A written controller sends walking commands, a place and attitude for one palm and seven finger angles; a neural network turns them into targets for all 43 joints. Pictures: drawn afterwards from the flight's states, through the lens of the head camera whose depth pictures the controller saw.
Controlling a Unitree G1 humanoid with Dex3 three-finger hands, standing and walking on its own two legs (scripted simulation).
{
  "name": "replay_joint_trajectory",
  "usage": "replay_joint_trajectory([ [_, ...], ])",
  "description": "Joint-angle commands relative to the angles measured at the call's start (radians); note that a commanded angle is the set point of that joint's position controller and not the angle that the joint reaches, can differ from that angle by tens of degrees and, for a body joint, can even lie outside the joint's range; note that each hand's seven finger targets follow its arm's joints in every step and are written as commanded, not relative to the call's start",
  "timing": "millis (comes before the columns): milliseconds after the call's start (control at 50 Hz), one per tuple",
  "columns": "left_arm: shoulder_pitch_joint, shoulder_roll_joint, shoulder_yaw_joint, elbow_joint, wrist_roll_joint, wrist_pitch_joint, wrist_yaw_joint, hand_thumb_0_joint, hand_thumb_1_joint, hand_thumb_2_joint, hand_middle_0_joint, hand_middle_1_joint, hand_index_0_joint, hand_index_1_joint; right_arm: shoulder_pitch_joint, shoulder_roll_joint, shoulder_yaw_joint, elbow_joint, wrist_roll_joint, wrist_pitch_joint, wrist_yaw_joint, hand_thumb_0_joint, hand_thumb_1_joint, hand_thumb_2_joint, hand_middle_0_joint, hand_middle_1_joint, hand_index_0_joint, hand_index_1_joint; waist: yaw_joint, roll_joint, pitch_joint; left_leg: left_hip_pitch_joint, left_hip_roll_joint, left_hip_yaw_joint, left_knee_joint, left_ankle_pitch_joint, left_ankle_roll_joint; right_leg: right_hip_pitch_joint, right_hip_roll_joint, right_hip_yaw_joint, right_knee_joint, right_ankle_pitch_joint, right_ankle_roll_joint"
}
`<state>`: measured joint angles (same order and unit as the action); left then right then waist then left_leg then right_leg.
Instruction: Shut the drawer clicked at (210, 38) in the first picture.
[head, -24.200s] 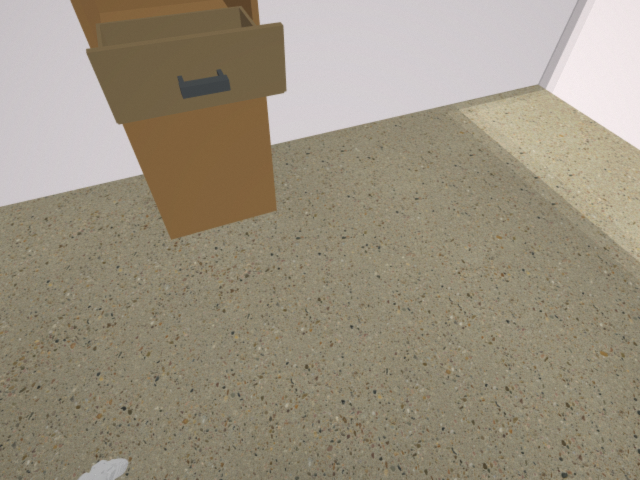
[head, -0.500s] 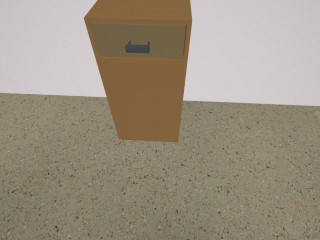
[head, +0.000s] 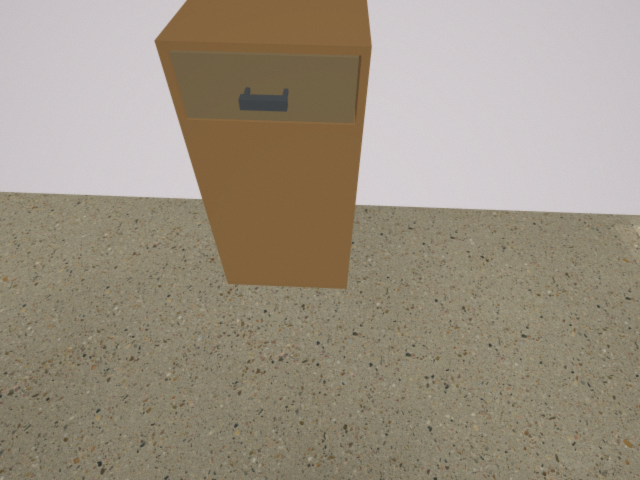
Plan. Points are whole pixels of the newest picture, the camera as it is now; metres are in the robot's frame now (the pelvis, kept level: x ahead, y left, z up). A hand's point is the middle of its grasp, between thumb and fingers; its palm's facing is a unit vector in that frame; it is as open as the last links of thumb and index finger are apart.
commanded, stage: look to check the result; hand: left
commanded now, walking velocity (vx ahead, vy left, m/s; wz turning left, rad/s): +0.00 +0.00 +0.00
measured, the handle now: (265, 97) +0.87 +0.17 +0.03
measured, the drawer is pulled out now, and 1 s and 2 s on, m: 0.00 0.00 0.00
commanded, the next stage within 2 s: stand and wait in 0.52 s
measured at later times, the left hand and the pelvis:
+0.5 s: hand out of the picture +0.01 +0.17 -0.17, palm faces +0.03 -0.98 -0.20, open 7.4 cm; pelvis +0.01 -0.01 +0.00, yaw +0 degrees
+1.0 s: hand out of the picture +0.04 +0.19 -0.17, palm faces +0.01 -0.97 -0.24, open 7.4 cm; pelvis +0.01 -0.01 +0.00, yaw +0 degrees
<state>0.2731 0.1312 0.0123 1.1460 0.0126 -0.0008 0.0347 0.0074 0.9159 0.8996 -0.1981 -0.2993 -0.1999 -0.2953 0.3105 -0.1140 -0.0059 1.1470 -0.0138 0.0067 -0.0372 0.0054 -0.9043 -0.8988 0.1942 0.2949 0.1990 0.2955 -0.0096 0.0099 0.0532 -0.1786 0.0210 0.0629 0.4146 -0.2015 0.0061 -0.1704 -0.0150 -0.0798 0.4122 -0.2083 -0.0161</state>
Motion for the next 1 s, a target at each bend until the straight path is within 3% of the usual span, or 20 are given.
replay_joint_trajectory([
  [0,0.058,0.099,0.019,-0.022,-0.004,-0.017,0.004,0.000,0.900,0.900,-0.200,-0.300,-0.200,-0.300,0.073,-0.085,-0.019,-0.018,-0.002,-0.011,-0.002,0.000,-0.900,-0.900,0.200,0.300,0.200,0.300,-0.002,0.007,0.038,-0.007,0.082,-0.090,-0.083,0.057,0.026,-0.057,-0.091,0.097,-0.104,-0.007,-0.028],
  [240,0.053,0.109,0.022,-0.018,-0.003,-0.018,0.001,0.000,0.900,0.900,-0.200,-0.300,-0.200,-0.300,0.058,-0.104,-0.023,-0.022,-0.004,-0.009,-0.002,0.000,-0.900,-0.900,0.200,0.300,0.200,0.300,-0.005,-0.008,0.046,-0.004,0.079,-0.085,-0.086,0.005,0.024,-0.077,-0.089,0.115,-0.125,-0.063,-0.030],
  [340,0.044,0.119,0.026,-0.021,-0.002,-0.022,0.000,0.000,0.900,0.900,-0.200,-0.300,-0.200,-0.300,0.040,-0.117,-0.025,-0.024,-0.003,-0.016,-0.004,0.000,-0.900,-0.900,0.200,0.300,0.200,0.300,-0.002,0.015,0.016,0.013,0.087,-0.089,-0.084,0.062,0.025,-0.049,-0.090,0.108,-0.109,0.006,-0.030],
  [480,0.025,0.142,0.029,-0.028,-0.001,-0.026,-0.001,0.000,0.900,0.900,-0.200,-0.300,-0.200,-0.300,0.019,-0.143,-0.028,-0.028,-0.002,-0.019,-0.004,0.000,-0.900,-0.900,0.200,0.300,0.200,0.300,0.000,-0.001,0.005,0.026,0.093,-0.091,-0.081,0.115,0.025,-0.028,-0.094,0.105,-0.103,0.072,-0.031],
  [840,-0.041,0.198,0.034,-0.040,-0.003,-0.029,-0.007,0.000,0.900,0.900,-0.200,-0.300,-0.200,-0.300,-0.040,-0.197,-0.030,-0.030,-0.006,-0.016,0.002,0.000,-0.900,-0.900,0.200,0.300,0.200,0.300,-0.002,-0.006,0.008,0.032,0.094,-0.089,-0.100,0.078,0.016,-0.019,-0.102,0.119,-0.143,0.037,-0.030],
  [980,-0.059,0.224,0.038,-0.045,-0.002,-0.034,-0.008,0.000,0.900,0.900,-0.200,-0.300,-0.200,-0.300,-0.064,-0.224,-0.034,-0.037,-0.003,-0.020,0.002,0.000,-0.900,-0.900,0.200,0.300,0.200,0.300,-0.002,-0.003,-0.029,0.058,0.100,-0.094,-0.098,0.128,0.016,0.005,-0.105,0.118,-0.132,0.118,-0.030],
])
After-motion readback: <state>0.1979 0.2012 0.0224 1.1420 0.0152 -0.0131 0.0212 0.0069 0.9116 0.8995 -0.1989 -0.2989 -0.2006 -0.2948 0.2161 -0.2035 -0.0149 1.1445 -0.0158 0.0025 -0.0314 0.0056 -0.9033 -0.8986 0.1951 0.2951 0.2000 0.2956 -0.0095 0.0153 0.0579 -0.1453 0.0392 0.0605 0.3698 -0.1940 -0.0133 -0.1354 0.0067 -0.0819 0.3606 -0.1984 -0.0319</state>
